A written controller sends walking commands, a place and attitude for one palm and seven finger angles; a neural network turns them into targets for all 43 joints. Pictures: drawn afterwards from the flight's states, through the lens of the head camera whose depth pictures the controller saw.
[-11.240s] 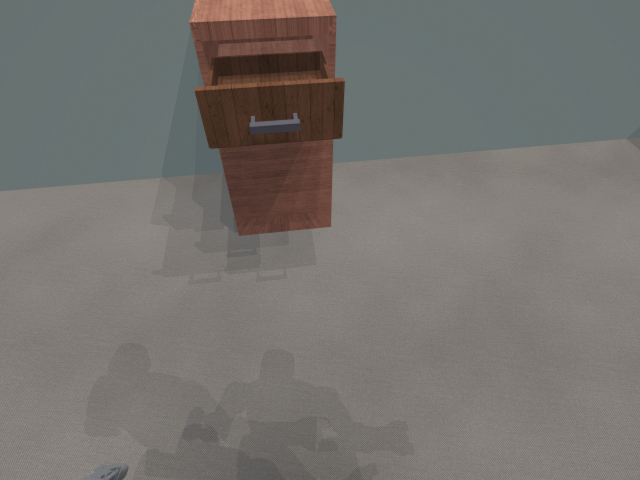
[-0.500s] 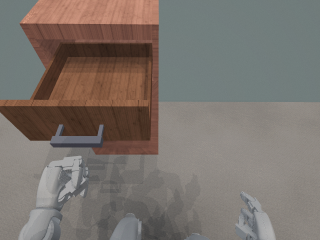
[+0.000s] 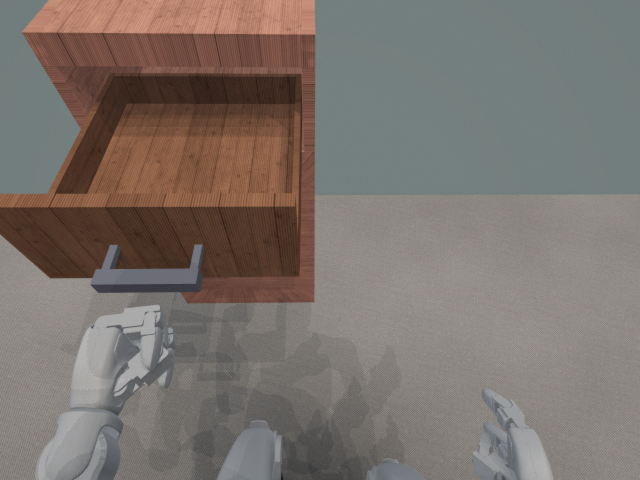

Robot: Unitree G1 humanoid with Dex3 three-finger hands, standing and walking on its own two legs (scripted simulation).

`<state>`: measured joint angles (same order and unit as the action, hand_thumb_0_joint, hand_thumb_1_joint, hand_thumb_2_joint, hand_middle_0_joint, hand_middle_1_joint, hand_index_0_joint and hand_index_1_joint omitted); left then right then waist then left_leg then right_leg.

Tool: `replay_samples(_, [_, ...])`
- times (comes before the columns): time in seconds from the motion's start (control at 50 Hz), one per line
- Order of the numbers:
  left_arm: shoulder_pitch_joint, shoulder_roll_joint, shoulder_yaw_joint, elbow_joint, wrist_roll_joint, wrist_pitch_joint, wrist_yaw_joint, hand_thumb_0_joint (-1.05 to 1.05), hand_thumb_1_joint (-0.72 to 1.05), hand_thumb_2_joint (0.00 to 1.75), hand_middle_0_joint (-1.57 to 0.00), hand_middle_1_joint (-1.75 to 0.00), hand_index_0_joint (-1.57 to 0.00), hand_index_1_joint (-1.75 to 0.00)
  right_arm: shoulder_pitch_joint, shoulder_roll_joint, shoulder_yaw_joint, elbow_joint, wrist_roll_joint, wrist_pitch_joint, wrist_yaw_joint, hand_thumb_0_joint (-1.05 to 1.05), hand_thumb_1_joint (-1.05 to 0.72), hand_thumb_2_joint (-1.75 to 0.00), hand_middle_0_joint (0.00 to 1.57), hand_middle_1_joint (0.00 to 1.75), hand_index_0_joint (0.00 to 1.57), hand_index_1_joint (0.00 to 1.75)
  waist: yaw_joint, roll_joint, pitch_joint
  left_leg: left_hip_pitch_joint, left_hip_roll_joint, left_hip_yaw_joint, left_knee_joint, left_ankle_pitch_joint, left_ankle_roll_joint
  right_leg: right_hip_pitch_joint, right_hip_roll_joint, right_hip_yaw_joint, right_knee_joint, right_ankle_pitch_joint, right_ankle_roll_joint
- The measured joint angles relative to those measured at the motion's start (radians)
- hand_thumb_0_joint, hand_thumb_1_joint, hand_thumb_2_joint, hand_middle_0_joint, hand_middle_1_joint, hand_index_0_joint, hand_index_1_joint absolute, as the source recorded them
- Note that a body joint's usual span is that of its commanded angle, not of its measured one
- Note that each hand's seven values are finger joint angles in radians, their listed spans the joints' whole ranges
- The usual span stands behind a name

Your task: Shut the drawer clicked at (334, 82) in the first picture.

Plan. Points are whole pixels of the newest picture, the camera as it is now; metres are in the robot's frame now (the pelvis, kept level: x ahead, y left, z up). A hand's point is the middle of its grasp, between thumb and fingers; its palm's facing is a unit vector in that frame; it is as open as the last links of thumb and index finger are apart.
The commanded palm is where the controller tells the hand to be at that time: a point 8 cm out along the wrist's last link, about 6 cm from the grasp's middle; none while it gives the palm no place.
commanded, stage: push the drawer shut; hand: left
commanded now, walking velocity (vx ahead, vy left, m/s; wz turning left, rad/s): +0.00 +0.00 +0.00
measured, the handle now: (152, 266) +0.36 +0.23 +0.05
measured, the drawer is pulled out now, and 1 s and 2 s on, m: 0.27 0.21 0.09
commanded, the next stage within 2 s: none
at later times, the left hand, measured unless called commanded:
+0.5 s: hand (176, 324) +0.28 +0.18 +0.05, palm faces +0.02 -1.00 -0.05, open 3.2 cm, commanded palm +0.27 +0.24 +0.05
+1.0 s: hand (181, 280) +0.34 +0.19 +0.05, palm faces +0.03 -1.00 -0.05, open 2.9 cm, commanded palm +0.33 +0.25 +0.05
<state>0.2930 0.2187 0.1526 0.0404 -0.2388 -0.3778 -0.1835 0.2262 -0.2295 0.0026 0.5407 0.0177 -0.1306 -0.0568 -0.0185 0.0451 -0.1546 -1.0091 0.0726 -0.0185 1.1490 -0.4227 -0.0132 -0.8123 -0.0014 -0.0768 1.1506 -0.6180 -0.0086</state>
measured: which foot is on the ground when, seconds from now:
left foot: down 0.00-1.00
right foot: down 0.00-1.00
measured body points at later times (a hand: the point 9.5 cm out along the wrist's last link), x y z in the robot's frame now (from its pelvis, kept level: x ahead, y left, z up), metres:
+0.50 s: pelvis +0.00 +0.00 +0.00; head +0.07 +0.00 +0.45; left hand +0.28 +0.23 +0.06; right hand +0.17 -0.24 -0.09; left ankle +0.07 +0.13 -0.65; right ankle -0.03 -0.12 -0.65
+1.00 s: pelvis -0.01 +0.00 +0.00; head +0.07 +0.01 +0.44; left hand +0.33 +0.24 +0.05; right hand +0.13 -0.25 -0.10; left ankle +0.07 +0.13 -0.65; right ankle -0.03 -0.12 -0.65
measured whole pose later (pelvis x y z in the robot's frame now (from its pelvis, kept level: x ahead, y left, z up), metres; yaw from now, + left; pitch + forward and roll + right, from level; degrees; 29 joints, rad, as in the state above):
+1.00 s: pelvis -0.01 +0.00 +0.00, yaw +0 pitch +16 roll -3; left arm -0.18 0.27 0.21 0.47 -0.20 -0.38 -0.18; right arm 0.24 -0.24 0.02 0.61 0.02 -0.08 -0.06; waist -0.04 0.04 -0.14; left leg -1.02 0.08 -0.02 1.13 -0.40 -0.01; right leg -0.83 0.01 -0.07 1.14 -0.59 -0.01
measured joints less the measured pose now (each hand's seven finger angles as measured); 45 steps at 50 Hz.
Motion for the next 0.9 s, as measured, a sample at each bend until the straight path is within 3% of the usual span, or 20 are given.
replay_samples(0.2, [-0.002, -0.003, -0.019, -0.013, 0.017, -0.007, 0.017, 0.01, 0.9, 0.9, -1.4, -1.6, -1.4, -1.6, -0.012, 0.0, 0.002, -0.011, -0.004, 0.006, 0.001, 0.01, -0.9, -0.9, 0.2, 0.3, 0.2, 0.3, 0.005, -0.002, -0.002, -0.009, -0.003, -0.003, 0.014, -0.008, 0.001, -0.005, -0.002, -0.003, 0.01, -0.008, 0.001])
replay_samples(0.44, [-0.136, 0.011, -0.001, 0.068, 0.015, 0.031, 0.016, 0.01, 0.9, 0.9, -1.4, -1.6, -1.4, -1.6, -0.013, 0.0, 0.013, 0.002, -0.002, 0.02, 0.003, 0.01, -0.9, -0.9, 0.2, 0.3, 0.2, 0.3, -0.004, -0.001, -0.001, -0.006, 0.0, -0.003, 0.005, -0.004, 0.001, -0.003, 0.001, -0.001, 0.0, -0.002, 0.001])
replay_samples(0.68, [-0.251, 0.013, 0.005, 0.192, 0.033, -0.006, 0.023, -0.05, 0.84, 0.94, -1.4, -1.6, -1.4, -1.6, -0.003, -0.016, 0.008, 0.045, -0.001, 0.037, -0.003, 0.01, -0.9, -0.9, 0.2, 0.3, 0.2, 0.3, 0.004, -0.005, 0.009, -0.018, -0.004, -0.006, 0.004, 0.006, 0.001, -0.016, -0.001, -0.004, 0.006, 0.003, 0.0])
replay_samples(0.9, [-0.418, 0.044, 0.04, 0.354, 0.036, 0.012, 0.016, -0.04, 0.82, 0.93, -1.4, -1.6, -1.4, -1.6, -0.005, -0.011, 0.015, 0.067, 0.004, 0.042, -0.008, 0.01, -0.9, -0.9, 0.2, 0.3, 0.2, 0.3, -0.013, -0.004, 0.017, -0.016, 0.003, -0.006, -0.011, 0.023, -0.001, -0.019, 0.006, -0.003, -0.007, 0.022, -0.002])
